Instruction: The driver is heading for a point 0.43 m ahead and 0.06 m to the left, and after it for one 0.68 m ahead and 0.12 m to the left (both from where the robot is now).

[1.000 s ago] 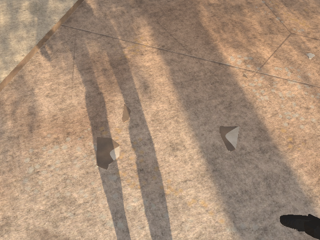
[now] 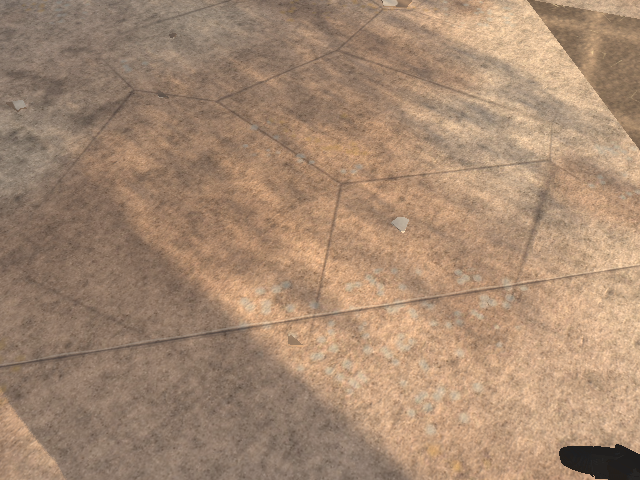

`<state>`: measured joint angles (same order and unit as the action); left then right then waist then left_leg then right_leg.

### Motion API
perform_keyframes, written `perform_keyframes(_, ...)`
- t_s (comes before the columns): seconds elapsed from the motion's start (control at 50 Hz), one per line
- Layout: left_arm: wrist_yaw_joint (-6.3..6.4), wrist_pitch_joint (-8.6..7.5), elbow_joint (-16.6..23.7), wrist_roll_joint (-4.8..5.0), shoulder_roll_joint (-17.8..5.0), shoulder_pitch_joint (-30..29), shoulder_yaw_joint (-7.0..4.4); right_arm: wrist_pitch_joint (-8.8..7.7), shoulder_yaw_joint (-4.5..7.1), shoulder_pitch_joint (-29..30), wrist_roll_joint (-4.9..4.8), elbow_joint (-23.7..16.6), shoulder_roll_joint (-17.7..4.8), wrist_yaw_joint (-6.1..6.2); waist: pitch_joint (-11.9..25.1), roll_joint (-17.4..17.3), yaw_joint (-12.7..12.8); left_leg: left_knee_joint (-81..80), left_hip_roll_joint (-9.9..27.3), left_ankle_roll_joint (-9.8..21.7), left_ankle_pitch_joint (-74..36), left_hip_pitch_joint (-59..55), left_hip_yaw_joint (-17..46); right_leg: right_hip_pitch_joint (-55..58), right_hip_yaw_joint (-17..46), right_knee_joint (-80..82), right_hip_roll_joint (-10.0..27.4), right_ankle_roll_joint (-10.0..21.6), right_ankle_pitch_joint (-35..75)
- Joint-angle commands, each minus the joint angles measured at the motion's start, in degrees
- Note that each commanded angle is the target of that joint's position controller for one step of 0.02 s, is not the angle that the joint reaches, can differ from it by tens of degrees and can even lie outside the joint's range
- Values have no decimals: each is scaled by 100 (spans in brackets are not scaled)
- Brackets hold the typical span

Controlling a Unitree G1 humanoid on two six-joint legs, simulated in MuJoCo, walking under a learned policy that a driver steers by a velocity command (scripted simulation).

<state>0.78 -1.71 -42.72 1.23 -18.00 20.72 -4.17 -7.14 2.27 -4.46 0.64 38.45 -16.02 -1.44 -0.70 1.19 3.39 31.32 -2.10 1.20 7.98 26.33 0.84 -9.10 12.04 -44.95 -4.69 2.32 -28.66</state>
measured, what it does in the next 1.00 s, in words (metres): walks ahead, turning left: right foot, then left foot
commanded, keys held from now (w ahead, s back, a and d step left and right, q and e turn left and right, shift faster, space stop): w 0.32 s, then w+q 0.08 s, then q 0.60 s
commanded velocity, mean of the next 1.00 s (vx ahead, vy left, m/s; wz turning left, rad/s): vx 0.31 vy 0.00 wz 0.20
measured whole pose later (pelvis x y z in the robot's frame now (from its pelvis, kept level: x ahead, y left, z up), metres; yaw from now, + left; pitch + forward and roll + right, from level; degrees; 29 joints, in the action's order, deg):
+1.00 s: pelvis +0.37 +0.00 +0.01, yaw +17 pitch +2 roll -2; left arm 0.5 -0.1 -45.4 -0.1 -18.5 6.1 -4.4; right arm 1.8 4.3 -8.3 0.4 35.8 -17.9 -0.4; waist -4.2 1.3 0.2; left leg 32.7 -0.4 3.0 12.2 22.4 -0.1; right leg -22.8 -3.8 -57.3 2.3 -3.2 -31.4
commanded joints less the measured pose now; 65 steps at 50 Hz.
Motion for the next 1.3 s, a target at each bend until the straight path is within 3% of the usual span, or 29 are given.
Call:
perform_keyframes(0.02, -12, -163, 434, 138, -673, 268, -42, 19, 374, -1670, -124, 111, -991, -11, 1000, -1085, -788, -1611, 2349, 1366, 2695, -3906, 4227, -3537, -32, -2994, 264, -97, -65)
perform_keyframes(0.06, -13, -169, 654, -33, -665, -627, -46, 88, 244, -1130, -34, 77, -684, 3, 119, -458, -681, -1721, 1835, 1112, 1497, -2572, 2727, -3403, -401, -2610, 644, -81, 665)
perform_keyframes(0.1, -61, -182, 648, -63, -462, -582, -35, 79, 177, -972, 9, 128, -529, 24, 9, -698, -436, -1937, 1478, 1030, 567, -2001, 2020, -2921, -530, -2019, 929, -92, 1061)
perform_keyframes(0.14, -84, -172, 610, -65, -268, -523, 17, 52, 185, -1062, -55, 223, -570, 33, 75, -757, -394, -2083, 1397, 1128, -52, -1894, 1621, -2796, -710, -1618, 976, -155, 1175)
perform_keyframes(0.24, -134, -243, 822, -103, -16, -1380, 153, 118, 259, -1308, -133, 451, -916, 88, -60, -560, -633, -2310, 1320, 1123, -778, -1913, 880, -2732, -944, 175, 1001, -299, 2413)
perform_keyframes(0.34, -242, -315, 1031, -24, -54, -2193, 156, 233, 252, -1832, -208, 757, -998, 94, -238, -538, -904, -2132, 1408, 988, -924, -2133, 721, -2297, -1089, 1222, 765, -266, 2995)
perform_keyframes(0.4, -302, -392, 1094, -21, -225, -2190, 84, 344, 286, -1895, -229, 857, -1112, 138, -240, -601, -697, -1750, 1591, 863, -1267, -2469, 989, -1963, -1040, 1646, 646, -96, 2535)
perform_keyframes(0.42, -289, -419, 1001, -63, -339, -1851, 20, 383, 297, -1772, -221, 850, -1161, 160, -98, -612, -446, -1311, 1478, 740, -2004, -2456, 925, -1406, -1105, 1901, 539, 0, 2566)
perform_keyframes(0.44, -248, -439, 802, -144, -555, -1193, -94, 400, 266, -1726, -205, 828, -1090, 176, 367, -541, -108, -498, 1159, 540, -2722, -2284, 721, -346, -1183, 2111, 486, 148, 2935)
perform_keyframes(0.46, -189, -448, 684, -285, -904, -393, -194, 368, 161, -1632, -98, 662, -829, 184, 1187, -283, 238, 796, 809, 258, -1914, -1442, 534, 1235, -611, 1732, 1226, 446, 4209)
perform_keyframes(0.48, -126, -352, 665, -393, -1334, 6, -270, 294, -43, -2318, -5, 576, -189, 183, 2104, 1192, 84, 2898, 22, -224, 1626, 591, 89, 3331, 1215, 1445, 2867, 1291, 5876)
perform_keyframes(0.5, -133, -262, 644, -300, -990, 138, -211, 263, 44, -2469, -151, 681, -589, 190, 2667, 1302, 204, 3866, -19, -333, 3003, 941, 688, 3176, 1972, 1758, 3151, 1657, 5756)
perform_keyframes(0.52, -124, -220, 670, -238, -689, -201, -112, 306, 192, -2018, -274, 609, -1001, 204, 1829, 833, 188, 4221, 224, -375, 2796, 1268, 710, 2499, 1154, 1863, 2875, 1470, 5810)
perform_keyframes(0.56, -121, -205, 622, -166, -324, -866, 0, 469, 222, -1598, -204, 531, -853, 261, 902, 430, -144, 3858, 573, -464, 2221, 1240, 432, 1192, 100, 2186, 2359, 1154, 5634)
perform_keyframes(0.6, -136, -237, 565, -226, -311, -1332, -14, 716, 237, -1735, -181, 524, -626, 298, 528, 575, -490, 3509, 668, -548, 1782, 465, 268, -22, -502, 2716, 2140, 1066, 5193)
perform_keyframes(0.66, -72, -276, 454, -265, -501, -1608, -102, 878, 230, -1561, -136, 291, -438, 311, 380, 582, -607, 2838, 721, -604, 1167, 293, 170, -431, -999, 3087, 2190, 1176, 4979)
perform_keyframes(0.74, 49, -176, 302, -191, -635, -1668, -150, 887, 222, -1068, -119, 10, -419, 165, 473, 468, -474, 1713, 749, -443, 159, -93, 21, -290, -1584, 3139, 2126, 1062, 4483)
perform_keyframes(0.82, 21, -35, 131, -64, -874, -1513, -231, 982, 302, -592, -117, -326, -604, 32, 345, 407, -326, 1055, 695, -248, 503, -136, -136, 107, -1626, 2837, 2336, 944, 3861)
perform_keyframes(0.88, 5, 51, 47, 68, -949, -1528, -267, 1036, 373, -592, -114, -455, -668, -16, 314, 380, -438, 130, 494, 10, 390, -553, -379, 259, -1732, 2176, 2322, 625, 3603)
perform_keyframes(0.9, -4, 66, -53, 75, -837, -1320, -248, 1025, 434, -730, -90, -433, -791, 20, 386, 195, -473, -343, 359, 163, -168, -1026, -358, 134, -1905, 1671, 2094, 366, 3407)
perform_keyframes(0.92, -22, 65, -127, -65, -646, -982, -203, 1002, 605, -1079, -94, -409, -1303, 124, 660, -673, -496, -701, 778, 470, -2230, -1972, 399, -439, -2297, 500, 1604, -81, 2716)
perform_keyframes(0.94, -33, 54, 168, -318, -363, -1032, -76, 980, 715, -1137, 4, -538, -1955, 220, 758, -2179, -382, -755, 2218, 1701, -3931, -3019, 2599, -2412, -2449, -1347, 591, -719, -548)
perform_keyframes(0.96, -29, 65, 204, -276, -513, -1455, -104, 857, 599, -1329, 60, -552, -1556, 157, 1374, -1374, -783, -888, 2435, 2173, -3670, -3002, 2951, -2685, -1187, -2326, 445, -702, -1254)
perform_keyframes(0.98, -26, 97, 252, -112, -622, -1625, -138, 752, 545, -1149, 36, -542, -1419, 125, 1185, -1010, -716, -929, 2179, 1965, -3428, -2837, 2422, -2836, -942, -2591, 555, -605, -899)
perform_keyframes(1.0, 19, 117, 187, -79, -572, -1565, -141, 697, 525, -875, -54, -538, -1281, 144, 998, -723, -545, -910, 1865, 1616, -2851, -2633, 2049, -2895, -854, -2412, 673, -532, -452)
perform_keyframes(1.02, 77, 134, 160, -141, -638, -1587, -164, 712, 478, -618, -139, -578, -1132, 178, 843, -582, -467, -961, 1713, 1398, -2432, -2424, 1913, -2913, -810, -2111, 732, -529, -95)
perform_keyframes(1.08, 96, 166, 116, -137, -546, -1436, -160, 792, 448, -345, -69, -689, -1113, 271, 866, -776, -250, -1084, 1405, 1290, -2253, -1855, 1688, -2258, -870, -1497, 545, -615, 453)
perform_keyframes(1.16, 79, 182, 123, -117, -386, -1536, -89, 840, 508, -399, -103, -695, -1220, 337, 873, -835, -356, -1095, 1273, 1249, -1406, -1657, 1862, -1806, -792, -373, 397, -706, 733)
perform_keyframes(1.3, -69, 80, 139, -69, -477, -1376, -139, 946, 501, -240, -141, -734, -1187, 289, 663, -1098, -334, -994, 1059, 1027, -331, -1351, 2669, -966, -774, 1248, 217, -481, 1000)
Velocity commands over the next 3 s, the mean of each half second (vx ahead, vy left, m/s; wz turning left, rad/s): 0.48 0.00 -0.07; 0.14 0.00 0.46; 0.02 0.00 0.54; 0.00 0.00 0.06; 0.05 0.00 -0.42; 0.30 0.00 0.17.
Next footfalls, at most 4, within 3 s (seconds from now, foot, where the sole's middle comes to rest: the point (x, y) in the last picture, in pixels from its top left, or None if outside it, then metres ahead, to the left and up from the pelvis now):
0.46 right None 0.40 -0.15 -0.76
0.92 left None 0.43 0.11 -0.76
1.34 right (403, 477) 0.49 -0.11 -0.76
1.70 left None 0.33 0.10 -0.76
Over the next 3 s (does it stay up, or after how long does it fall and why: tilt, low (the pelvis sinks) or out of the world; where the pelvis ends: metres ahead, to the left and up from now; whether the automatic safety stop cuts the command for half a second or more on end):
stays up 0.55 0.08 0.01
